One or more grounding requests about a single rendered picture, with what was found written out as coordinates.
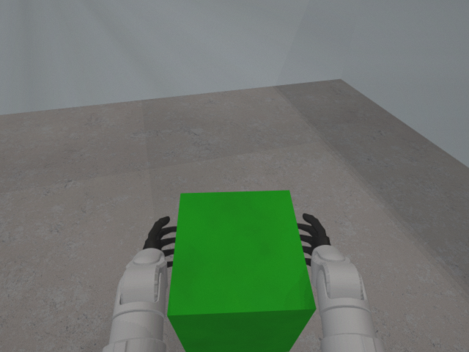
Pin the carton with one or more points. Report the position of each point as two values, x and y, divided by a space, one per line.
239 280

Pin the right robot hand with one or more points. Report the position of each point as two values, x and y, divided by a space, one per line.
318 235

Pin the left robot forearm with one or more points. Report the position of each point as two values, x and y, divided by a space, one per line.
139 309

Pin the left robot hand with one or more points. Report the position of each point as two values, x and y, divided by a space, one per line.
155 235

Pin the right robot forearm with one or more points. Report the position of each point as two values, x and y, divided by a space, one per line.
347 324

